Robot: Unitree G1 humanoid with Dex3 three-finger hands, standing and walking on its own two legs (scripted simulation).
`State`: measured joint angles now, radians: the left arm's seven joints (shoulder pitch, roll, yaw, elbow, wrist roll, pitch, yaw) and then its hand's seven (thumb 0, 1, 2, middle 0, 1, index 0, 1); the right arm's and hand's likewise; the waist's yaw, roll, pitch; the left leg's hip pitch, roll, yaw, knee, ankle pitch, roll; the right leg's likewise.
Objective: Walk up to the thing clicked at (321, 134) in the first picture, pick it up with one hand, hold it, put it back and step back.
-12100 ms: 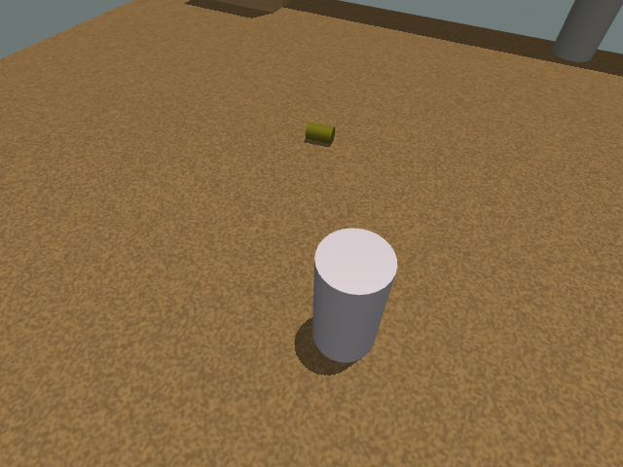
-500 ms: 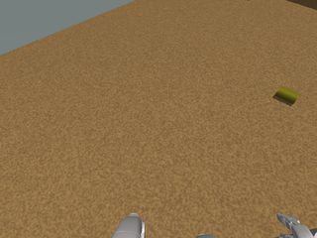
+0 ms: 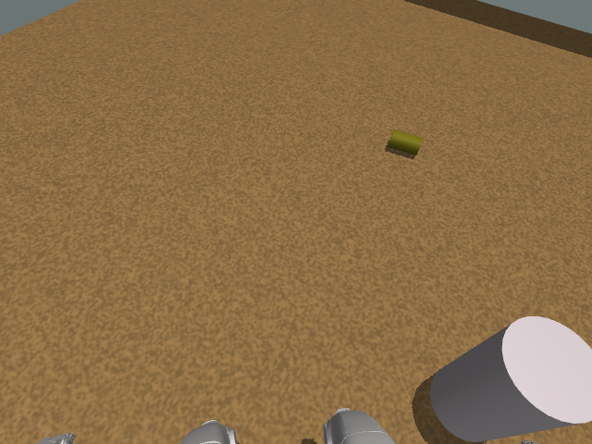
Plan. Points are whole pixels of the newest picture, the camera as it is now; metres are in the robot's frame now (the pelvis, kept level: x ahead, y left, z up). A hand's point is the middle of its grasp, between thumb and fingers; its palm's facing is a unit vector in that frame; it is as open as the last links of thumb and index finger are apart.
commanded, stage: walk up
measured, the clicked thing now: (405, 142) +1.40 -0.63 -0.71
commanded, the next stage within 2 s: stand in 1.30 s
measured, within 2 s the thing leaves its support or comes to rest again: neither
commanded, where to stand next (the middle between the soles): +0.11 -0.03 m, yaw -6 degrees
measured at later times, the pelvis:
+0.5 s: pelvis +0.00 -0.03 +0.00, yaw -7 degrees
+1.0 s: pelvis +0.03 -0.05 +0.02, yaw -8 degrees
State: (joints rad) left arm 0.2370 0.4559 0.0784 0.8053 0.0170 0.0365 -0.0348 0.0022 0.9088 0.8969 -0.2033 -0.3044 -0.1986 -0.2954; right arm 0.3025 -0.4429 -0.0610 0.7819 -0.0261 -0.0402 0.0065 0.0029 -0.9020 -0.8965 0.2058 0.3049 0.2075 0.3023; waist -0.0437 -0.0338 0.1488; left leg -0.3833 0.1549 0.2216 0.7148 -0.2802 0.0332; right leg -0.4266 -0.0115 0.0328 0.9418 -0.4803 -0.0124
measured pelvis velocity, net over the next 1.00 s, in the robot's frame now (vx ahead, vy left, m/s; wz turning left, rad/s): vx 0.03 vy -0.05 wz -0.15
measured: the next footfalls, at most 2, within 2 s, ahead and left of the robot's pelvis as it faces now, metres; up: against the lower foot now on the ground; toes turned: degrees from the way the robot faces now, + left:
right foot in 0.08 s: +0.05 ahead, -0.16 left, +0.00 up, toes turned -6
left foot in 0.40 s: +0.09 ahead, +0.09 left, +0.00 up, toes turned -3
